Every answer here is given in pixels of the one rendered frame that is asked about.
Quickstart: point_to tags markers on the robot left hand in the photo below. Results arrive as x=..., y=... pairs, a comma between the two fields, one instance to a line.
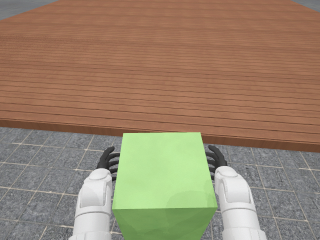
x=104, y=161

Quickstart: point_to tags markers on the carton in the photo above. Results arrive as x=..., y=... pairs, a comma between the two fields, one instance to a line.
x=163, y=188

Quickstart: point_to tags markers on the robot left forearm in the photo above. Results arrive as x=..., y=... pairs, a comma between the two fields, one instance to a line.
x=93, y=209

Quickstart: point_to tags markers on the robot right hand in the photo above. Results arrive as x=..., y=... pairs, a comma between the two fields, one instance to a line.
x=218, y=161

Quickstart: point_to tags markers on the robot right forearm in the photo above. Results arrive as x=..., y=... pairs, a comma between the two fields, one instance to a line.
x=239, y=215

